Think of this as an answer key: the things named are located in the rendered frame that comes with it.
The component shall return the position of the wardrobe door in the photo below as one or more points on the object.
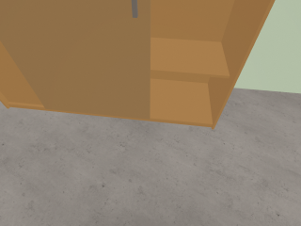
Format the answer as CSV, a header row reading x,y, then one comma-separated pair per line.
x,y
85,56
13,85

